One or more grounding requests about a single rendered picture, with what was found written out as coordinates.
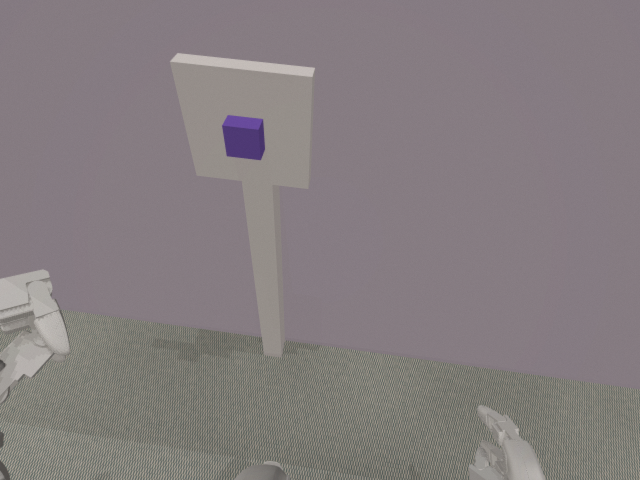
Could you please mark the button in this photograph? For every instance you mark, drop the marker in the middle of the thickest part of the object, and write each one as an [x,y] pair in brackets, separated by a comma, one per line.
[244,137]

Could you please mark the robot left hand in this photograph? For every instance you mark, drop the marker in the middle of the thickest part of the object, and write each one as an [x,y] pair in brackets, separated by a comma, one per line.
[25,302]

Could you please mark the left robot shin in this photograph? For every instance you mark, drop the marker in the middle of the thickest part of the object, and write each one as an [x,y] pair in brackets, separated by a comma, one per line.
[273,463]

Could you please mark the robot right hand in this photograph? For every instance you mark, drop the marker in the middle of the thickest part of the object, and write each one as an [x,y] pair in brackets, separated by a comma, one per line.
[517,459]

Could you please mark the panel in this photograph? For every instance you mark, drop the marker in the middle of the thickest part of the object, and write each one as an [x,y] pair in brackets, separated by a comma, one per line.
[211,88]

